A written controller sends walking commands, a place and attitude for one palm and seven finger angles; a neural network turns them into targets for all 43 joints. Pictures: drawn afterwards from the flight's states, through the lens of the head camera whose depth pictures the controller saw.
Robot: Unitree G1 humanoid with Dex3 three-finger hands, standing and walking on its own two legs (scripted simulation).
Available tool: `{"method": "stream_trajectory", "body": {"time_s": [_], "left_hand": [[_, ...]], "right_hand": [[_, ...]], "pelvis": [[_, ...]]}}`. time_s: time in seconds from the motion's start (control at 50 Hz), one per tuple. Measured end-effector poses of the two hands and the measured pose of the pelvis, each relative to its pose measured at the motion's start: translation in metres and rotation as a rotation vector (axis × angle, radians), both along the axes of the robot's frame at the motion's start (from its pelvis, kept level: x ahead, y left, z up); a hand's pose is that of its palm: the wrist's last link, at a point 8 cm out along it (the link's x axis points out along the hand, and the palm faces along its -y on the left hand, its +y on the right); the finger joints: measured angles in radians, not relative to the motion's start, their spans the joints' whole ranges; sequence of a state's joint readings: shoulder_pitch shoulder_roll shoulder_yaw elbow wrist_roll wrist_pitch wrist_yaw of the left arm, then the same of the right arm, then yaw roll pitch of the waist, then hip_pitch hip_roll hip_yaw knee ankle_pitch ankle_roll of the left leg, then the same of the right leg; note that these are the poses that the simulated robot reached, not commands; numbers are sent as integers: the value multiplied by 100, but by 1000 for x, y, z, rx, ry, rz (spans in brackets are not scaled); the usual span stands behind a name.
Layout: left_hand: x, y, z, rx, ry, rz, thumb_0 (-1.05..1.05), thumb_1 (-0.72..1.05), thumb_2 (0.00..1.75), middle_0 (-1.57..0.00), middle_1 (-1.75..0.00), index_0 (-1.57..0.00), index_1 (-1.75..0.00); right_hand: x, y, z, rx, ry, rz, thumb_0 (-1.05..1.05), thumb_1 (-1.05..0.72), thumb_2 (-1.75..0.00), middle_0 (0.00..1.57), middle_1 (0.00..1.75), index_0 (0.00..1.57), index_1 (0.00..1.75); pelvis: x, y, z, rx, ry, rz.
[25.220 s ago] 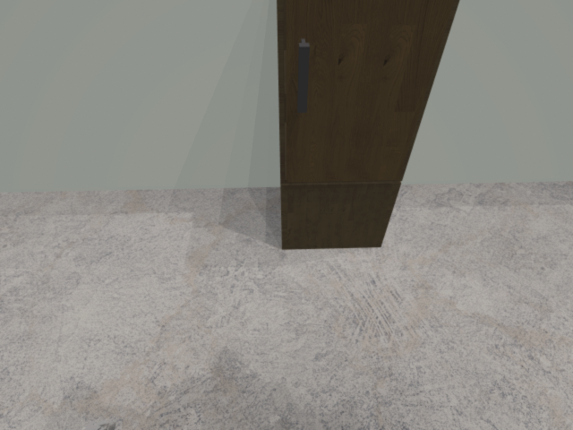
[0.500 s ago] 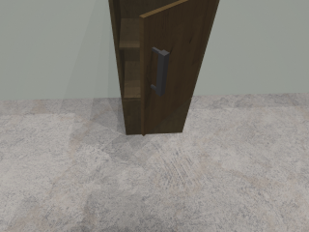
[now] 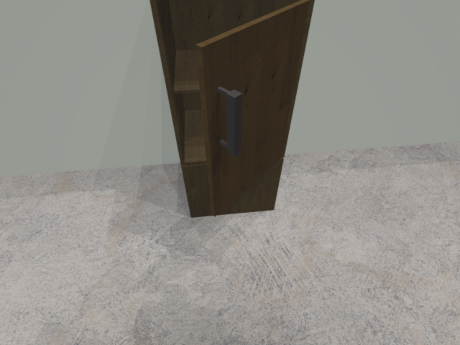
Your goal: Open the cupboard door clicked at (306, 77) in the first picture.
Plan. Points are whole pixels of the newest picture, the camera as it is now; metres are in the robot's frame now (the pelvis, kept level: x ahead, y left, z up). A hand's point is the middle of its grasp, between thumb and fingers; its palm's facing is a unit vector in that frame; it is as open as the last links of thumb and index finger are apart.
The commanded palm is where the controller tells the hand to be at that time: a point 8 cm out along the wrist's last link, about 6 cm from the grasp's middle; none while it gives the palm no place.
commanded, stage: let the arm hang, fingers relaxed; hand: left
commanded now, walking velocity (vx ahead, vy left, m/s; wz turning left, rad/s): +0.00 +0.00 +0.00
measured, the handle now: (227, 122) +0.61 +0.04 +0.05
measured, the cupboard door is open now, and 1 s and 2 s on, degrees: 42 42 42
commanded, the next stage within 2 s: look to check the result in 0.18 s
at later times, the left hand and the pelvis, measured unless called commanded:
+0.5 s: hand out of the picture +0.00 +0.16 -0.17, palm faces +0.06 -0.98 -0.18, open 7.4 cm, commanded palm none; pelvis +0.02 +0.00 +0.00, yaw +0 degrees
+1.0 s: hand out of the picture +0.02 +0.16 -0.17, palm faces +0.06 -0.98 -0.17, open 7.4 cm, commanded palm none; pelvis +0.03 -0.01 +0.00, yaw +0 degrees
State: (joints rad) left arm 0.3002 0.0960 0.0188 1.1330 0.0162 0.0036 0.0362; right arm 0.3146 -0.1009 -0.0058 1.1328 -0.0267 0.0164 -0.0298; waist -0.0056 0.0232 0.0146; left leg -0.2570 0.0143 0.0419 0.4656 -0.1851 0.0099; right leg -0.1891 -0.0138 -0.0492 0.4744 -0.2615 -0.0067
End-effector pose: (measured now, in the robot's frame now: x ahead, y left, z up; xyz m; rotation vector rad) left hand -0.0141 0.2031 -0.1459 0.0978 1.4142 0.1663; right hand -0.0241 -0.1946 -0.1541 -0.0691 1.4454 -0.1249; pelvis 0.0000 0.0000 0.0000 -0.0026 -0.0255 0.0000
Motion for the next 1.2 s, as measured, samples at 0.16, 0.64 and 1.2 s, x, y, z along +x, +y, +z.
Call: {"method": "stream_trajectory", "body": {"time_s": [0.16,0.64,1.2], "left_hand": [[1,5,0,1,16,5,1,92,90,-20,-30,-20,-30],[14,3,4,5,34,10,1,91,90,-19,-30,-20,-30],[48,20,-2,32,46,-63,1,91,90,-20,-30,-20,-30]], "right_hand": [[2,-10,4,-30,12,-1,0,-91,-90,20,29,20,29],[36,-21,7,-48,-4,30,1,-92,-90,20,29,20,29],[47,-41,3,-102,-57,-79,0,-91,-90,20,29,20,29]], "pelvis": [[4,-1,1,0,7,1],[21,-3,4,3,4,5],[23,-7,-5,14,24,-101]]}}
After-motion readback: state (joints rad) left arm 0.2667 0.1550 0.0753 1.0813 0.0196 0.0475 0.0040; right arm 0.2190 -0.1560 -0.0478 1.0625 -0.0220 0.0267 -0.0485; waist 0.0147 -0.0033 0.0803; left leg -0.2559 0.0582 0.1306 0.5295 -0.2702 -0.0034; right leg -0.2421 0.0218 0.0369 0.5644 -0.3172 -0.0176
